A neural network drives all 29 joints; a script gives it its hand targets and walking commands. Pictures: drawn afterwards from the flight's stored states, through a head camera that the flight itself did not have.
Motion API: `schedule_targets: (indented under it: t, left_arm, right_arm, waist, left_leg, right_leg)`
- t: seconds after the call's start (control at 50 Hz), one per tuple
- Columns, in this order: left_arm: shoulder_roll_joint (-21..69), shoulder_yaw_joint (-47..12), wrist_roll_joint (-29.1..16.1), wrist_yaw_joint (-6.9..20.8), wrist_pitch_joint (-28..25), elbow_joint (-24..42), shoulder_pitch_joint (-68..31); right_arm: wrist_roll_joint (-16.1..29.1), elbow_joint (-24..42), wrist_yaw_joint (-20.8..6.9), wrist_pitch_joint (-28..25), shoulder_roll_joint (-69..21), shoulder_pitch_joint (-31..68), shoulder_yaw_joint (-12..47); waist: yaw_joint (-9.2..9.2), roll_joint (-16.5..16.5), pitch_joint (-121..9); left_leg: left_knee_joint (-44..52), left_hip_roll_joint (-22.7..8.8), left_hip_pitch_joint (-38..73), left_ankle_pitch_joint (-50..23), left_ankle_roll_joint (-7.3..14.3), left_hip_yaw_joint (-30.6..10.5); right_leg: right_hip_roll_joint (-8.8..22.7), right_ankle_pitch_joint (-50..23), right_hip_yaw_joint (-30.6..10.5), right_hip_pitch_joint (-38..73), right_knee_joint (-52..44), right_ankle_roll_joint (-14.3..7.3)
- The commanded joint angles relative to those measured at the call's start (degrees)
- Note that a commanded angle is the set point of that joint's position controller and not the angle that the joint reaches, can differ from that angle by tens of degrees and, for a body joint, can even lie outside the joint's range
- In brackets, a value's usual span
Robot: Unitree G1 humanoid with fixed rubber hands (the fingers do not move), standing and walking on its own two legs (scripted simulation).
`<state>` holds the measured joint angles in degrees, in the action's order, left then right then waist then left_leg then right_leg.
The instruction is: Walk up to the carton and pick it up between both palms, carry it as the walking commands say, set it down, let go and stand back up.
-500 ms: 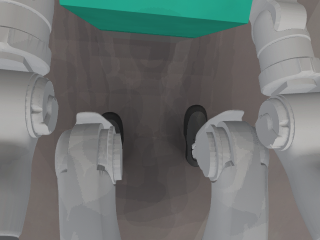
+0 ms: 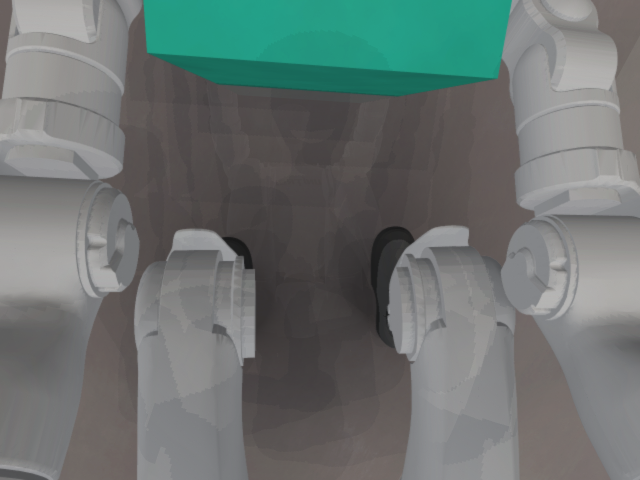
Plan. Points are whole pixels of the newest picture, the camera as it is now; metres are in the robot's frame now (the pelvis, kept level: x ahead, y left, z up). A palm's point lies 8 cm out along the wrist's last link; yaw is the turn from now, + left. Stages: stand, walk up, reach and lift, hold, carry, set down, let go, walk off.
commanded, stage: reach and lift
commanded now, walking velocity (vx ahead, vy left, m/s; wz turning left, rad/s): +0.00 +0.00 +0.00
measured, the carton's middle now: out of the picture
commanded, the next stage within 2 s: none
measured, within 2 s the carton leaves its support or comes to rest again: leaves its support in 0.10 s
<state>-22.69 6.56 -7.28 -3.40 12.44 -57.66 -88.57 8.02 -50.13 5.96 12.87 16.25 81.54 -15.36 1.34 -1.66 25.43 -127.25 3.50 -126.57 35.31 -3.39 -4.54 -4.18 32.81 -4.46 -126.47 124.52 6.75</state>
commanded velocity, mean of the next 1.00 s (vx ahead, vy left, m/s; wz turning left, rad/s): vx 0.00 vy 0.00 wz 0.00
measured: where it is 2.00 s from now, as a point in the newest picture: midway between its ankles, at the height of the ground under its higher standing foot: (314, 311)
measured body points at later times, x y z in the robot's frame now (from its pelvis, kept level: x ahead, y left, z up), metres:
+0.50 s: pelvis -0.02 +0.01 +0.04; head +0.36 +0.02 +0.27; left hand +0.59 +0.20 -0.10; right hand +0.56 -0.15 -0.10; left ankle +0.10 +0.13 -0.34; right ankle +0.12 -0.15 -0.34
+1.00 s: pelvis -0.03 -0.01 +0.08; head +0.33 +0.00 +0.33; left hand +0.56 +0.20 -0.02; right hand +0.54 -0.15 -0.04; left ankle +0.10 +0.13 -0.34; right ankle +0.12 -0.15 -0.34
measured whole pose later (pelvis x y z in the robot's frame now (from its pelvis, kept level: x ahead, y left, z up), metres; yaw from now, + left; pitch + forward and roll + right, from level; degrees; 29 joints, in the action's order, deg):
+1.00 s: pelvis -0.03 -0.01 +0.08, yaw +4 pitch +28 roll +0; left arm -21.4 18.5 1.4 2.0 24.0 -47.0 -90.2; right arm -5.3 -31.3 6.2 25.3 7.7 81.2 -25.4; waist 1.8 2.1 30.4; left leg -109.2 7.0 -109.3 27.8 -4.6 -5.4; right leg -4.4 28.3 -6.6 -108.7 109.0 6.9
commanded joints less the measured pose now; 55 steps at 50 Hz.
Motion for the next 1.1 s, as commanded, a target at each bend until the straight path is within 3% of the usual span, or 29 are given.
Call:
schedule_targets:
  t: [0.0, 0.02, 0.06, 0.08, 0.16, 0.2, 0.24, 0.26, 0.32, 0.36, 0.4, 0.44, 0.5, 0.52, 0.54, 0.58, 0.6, 0.68, 0.8, 0.84, 0.86, 0.88, 0.92, 0.94, 0.98, 1.0, 1.02, 1.04, 1.08]
  left_arm:
    - [51.23, -19.87, -4.79, 14.05, 0.47, 23.25, -33.06]
    - [52.32, -22.0, -7.47, 14.18, 1.14, 26.08, -36.63]
    - [49.91, -19.49, -4.79, 14.19, 2.47, 22.74, -40.41]
    - [51.09, -18.84, -3.75, 14.61, 3.71, 15.26, -37.1]
    - [54.58, -22.13, -6.4, 14.55, 3.85, 26.26, -48.87]
    - [56.58, -16.32, -2.4, 14.52, 5.49, 12.22, -42.07]
    - [62.26, -18.2, -3.17, 14.79, 7.74, 7.45, -35.88]
    - [60.99, -12.97, 0.31, 15.29, 8.47, 0.75, -31.18]
    - [66.0, -9.34, 1.27, 16.26, 9.87, -5.54, -27.8]
    - [67.34, -7.66, 1.59, 17.63, 9.41, -1.4, -26.04]
    - [68.19, -5.19, 1.65, 18.7, 9.86, -2.26, -24.12]
    - [70.2, -12.33, -2.42, 18.94, 8.76, 11.56, -32.51]
    - [70.21, -19.67, -6.75, 17.18, 7.69, 26.69, -34.79]
    - [67.15, -20.14, -7.4, 16.58, 7.66, 24.88, -38.8]
    - [63.58, -22.55, -7.32, 16.02, 7.25, 32.3, -45.86]
    - [58.59, -26.37, -7.37, 13.24, 7.46, 44.3, -44.31]
    - [57.23, -29.22, -7.09, 12.15, 8.12, 47.45, -45.72]
    - [55.95, -24.64, -4.49, 10.85, 11.44, 36.71, -34.04]
    - [59.91, -8.41, 4.76, 18.22, 10.93, 6.33, -25.8]
    - [63.74, -9.91, 2.23, 21.03, 10.49, 11.91, -30.38]
    - [66.62, -13.92, -2.93, 21.31, 9.48, 23.31, -35.63]
    - [64.57, -12.03, -1.75, 21.5, 10.03, 18.05, -32.32]
    - [65.8, -10.75, -2.13, 21.91, 9.6, 13.85, -33.74]
    - [67.78, -14.02, -4.27, 21.78, 9.9, 21.41, -36.24]
    - [66.05, -9.46, 1.12, 21.91, 11.82, 9.9, -31.51]
    - [67.39, -12.94, -0.61, 21.65, 11.76, 12.14, -35.29]
    - [66.41, -14.68, -0.26, 21.43, 12.06, 16.72, -35.33]
    - [66.22, -13.09, 1.42, 21.38, 13.31, 12.5, -32.28]
    - [63.8, -18.16, -0.88, 19.63, 13.33, 19.71, -40.0]
  right_arm:
    - [8.64, 22.05, -12.73, 0.8, -54.73, 42.11, 24.43]
    - [9.08, 28.43, -12.35, 0.74, -52.64, 45.2, 24.16]
    - [8.85, 23.02, -11.91, 2.47, -54.03, 46.63, 24.08]
    - [6.26, 21.28, -11.91, 2.83, -52.91, 46.63, 22.54]
    - [6.48, 23.6, -12.25, 3.71, -52.57, 50.75, 22.12]
    - [4.19, 19.39, -12.76, 3.77, -50.09, 54.16, 18.57]
    - [6.35, 33.74, -13.1, 2.49, -46.41, 63.93, 22.58]
    - [4.85, 27.97, -13.45, 3.24, -46.25, 63.94, 20.1]
    - [1.47, 25.14, -15.03, 4.42, -47.42, 63.65, 17.29]
    - [-3.1, 21.87, -16.27, 5.67, -46.79, 55.81, 14.66]
    - [-3.77, 18.53, -17.32, 7.41, -51.71, 52.71, 15.04]
    - [-1.63, 19.56, -17.67, 7.35, -53.89, 46.62, 15.35]
    - [2.78, 29.74, -18.32, 7.18, -57.07, 44.06, 22.01]
    - [2.27, 23.52, -18.37, 7.9, -54.33, 42.26, 20.38]
    - [4.24, 21.84, -18.86, 8.8, -59.1, 40.92, 22.67]
    - [9.14, 37.41, -18.03, 8.73, -57.09, 44.77, 29.66]
    - [9.68, 38.88, -17.08, 9.43, -56.25, 43.23, 30.59]
    - [9.89, 38.92, -15.38, 11.18, -51.7, 44.78, 30.0]
    - [-5.17, 18.1, -15.31, 10.98, -53.7, 43.33, 19.45]
    - [-4.9, 20.61, -15.66, 10.77, -58.58, 44.48, 20.5]
    - [-2.06, 34.05, -14.92, 10.09, -60.67, 50.36, 26.12]
    - [-1.81, 28.83, -14.59, 10.67, -62.13, 48.71, 23.6]
    - [-1.85, 25.55, -14.48, 10.6, -62.92, 47.63, 22.26]
    - [-2.34, 27.73, -14.95, 10.69, -61.99, 47.04, 21.69]
    - [-3.35, 21.82, -15.74, 11.43, -59.42, 48.45, 19.39]
    - [-2.88, 21.17, -16.71, 11.86, -61.96, 47.38, 20.61]
    - [-1.64, 28.36, -16.69, 11.19, -57.48, 48.34, 20.39]
    - [-1.09, 28.84, -17.27, 12.02, -59.25, 52.59, 22.17]
    - [3.26, 33.46, -18.33, 12.86, -60.53, 56.29, 27.11]
  waist:
    - [-3.26, 2.82, -119.66]
    - [1.33, 1.99, -128.12]
    - [-1.5, 3.76, -116.95]
    - [0.65, 1.07, -106.93]
    - [0.81, 9.3, -116.91]
    - [2.15, 8.71, -105.21]
    - [1.38, 10.87, -115.2]
    - [0.05, 8.73, -105.5]
    - [3.87, 7.83, -96.6]
    - [7.64, 4.8, -98.67]
    - [7.84, 0.75, -98.84]
    - [11.26, 3.0, -111.71]
    - [10.05, 6.47, -137.82]
    - [10.46, 7.8, -133.71]
    - [7.23, 9.31, -136.65]
    - [2.63, 11.59, -152.01]
    - [3.02, 12.84, -154.78]
    - [-2.52, 13.3, -143.77]
    - [-0.02, -1.03, -96.4]
    - [1.87, -1.33, -104.66]
    - [4.6, -4.3, -126.11]
    - [3.26, -4.79, -120.95]
    - [4.02, -4.1, -117.69]
    - [6.67, -2.61, -127.07]
    - [4.37, -0.74, -113.29]
    - [6.0, -0.79, -113.58]
    - [6.7, 7.25, -121.36]
    - [5.01, 2.94, -123.19]
    - [1.36, 7.24, -135.96]
  left_leg:
    - [11.62, 2.49, 48.53, -33.01, 1.9, 10.9]
    - [11.55, 3.04, 52.89, -31.07, 1.87, 10.31]
    - [11.86, 2.27, 47.97, -27.65, 2.1, 12.21]
    - [14.18, 1.62, 43.56, -20.42, 2.7, 10.68]
    - [15.21, 1.5, 50.89, -18.22, 1.52, 11.99]
    - [17.97, 1.41, 48.17, -11.59, 2.65, 10.7]
    - [18.5, 1.56, 55.33, -15.23, 2.3, 9.93]
    - [18.82, 1.61, 51.03, -11.25, 2.96, 9.87]
    - [21.09, 2.08, 49.1, -7.96, 3.31, 8.3]
    - [21.41, 2.92, 45.38, -11.47, 2.37, 8.35]
    - [20.74, 3.22, 41.49, -10.82, 3.19, 8.35]
    - [18.95, 3.45, 48.15, -19.98, 1.8, 8.24]
    - [18.81, 4.33, 65.06, -41.32, 0.89, 6.72]
    - [18.66, 3.09, 67.14, -37.92, 0.48, 5.39]
    - [18.59, 3.42, 68.13, -38.69, 0.18, 6.82]
    - [16.77, 4.05, 81.19, -52.96, 0.29, 7.0]
    - [16.38, 4.02, 85.65, -54.79, -0.24, 6.88]
    - [20.54, 3.43, 79.17, -46.88, 0.09, 9.4]
    - [26.56, 3.54, 30.69, -5.83, 2.32, 14.63]
    - [26.03, 3.88, 34.44, -9.09, 2.13, 14.04]
    - [26.66, 5.47, 42.83, -17.33, 2.49, 13.55]
    - [25.8, 5.22, 38.17, -18.13, 2.97, 12.88]
    - [26.11, 5.32, 36.61, -16.63, 2.95, 12.91]
    - [28.91, 5.36, 45.24, -16.4, 2.19, 11.53]
    - [28.86, 4.27, 42.67, -10.78, 2.49, 10.83]
    - [30.48, 4.5, 47.31, -10.52, 2.07, 10.08]
    - [28.66, 3.85, 53.39, -13.21, 1.27, 11.54]
    - [30.71, 4.71, 55.2, -15.0, 2.12, 10.77]
    - [31.13, 4.45, 65.9, -19.14, 2.02, 10.15]
  right_leg:
    - [-3.81, -31.79, 11.27, 52.6, -8.15, -3.12]
    - [-4.11, -31.84, 12.56, 56.31, -8.3, -3.27]
    - [-3.4, -26.9, 12.63, 51.28, -8.79, -2.85]
    - [-2.6, -20.39, 12.64, 46.09, -10.43, -3.04]
    - [-1.56, -18.77, 12.28, 48.09, -11.97, -4.22]
    - [-1.27, -10.02, 14.38, 39.96, -13.26, -3.9]
    - [-1.05, -13.93, 15.13, 43.52, -13.27, -3.96]
    - [-0.91, -7.58, 14.94, 38.46, -14.9, -3.57]
    - [-0.53, -3.52, 15.73, 34.26, -16.68, -4.06]
    - [-0.27, -8.8, 16.52, 38.44, -16.22, -3.5]
    - [-0.56, -8.54, 15.23, 41.5, -17.75, -3.53]
    - [-1.72, -18.62, 17.13, 42.95, -15.59, -3.69]
    - [-2.97, -37.47, 17.31, 52.87, -14.27, -3.85]
    - [-1.87, -31.21, 16.7, 46.39, -13.72, -3.99]
    - [-2.72, -31.75, 16.76, 46.77, -14.59, -4.32]
    - [-3.86, -40.15, 15.52, 52.21, -13.98, -3.59]
    - [-4.65, -39.83, 15.1, 54.28, -14.24, -3.61]
    - [-4.44, -36.7, 12.61, 53.74, -17.14, -3.05]
    - [-1.91, -7.76, 9.24, 52.76, -26.81, -3.28]
    - [-1.77, -10.66, 8.88, 59.39, -26.61, -3.58]
    - [-2.3, -21.09, 9.81, 73.78, -27.11, -2.84]
    - [-2.11, -24.82, 10.05, 70.5, -23.98, -2.41]
    - [-1.97, -23.12, 10.26, 66.6, -25.28, -1.77]
    - [-2.47, -20.82, 11.45, 70.12, -27.55, -1.95]
    - [-1.16, -13.14, 12.54, 57.14, -27.51, -2.03]
    - [-1.7, -13.87, 13.94, 55.19, -27.4, -2.85]
    - [-1.44, -15.7, 11.97, 57.64, -27.85, -3.73]
    - [-1.73, -15.72, 15.12, 57.13, -27.81, -2.3]
    - [-2.04, -18.47, 13.96, 56.89, -27.39, -2.51]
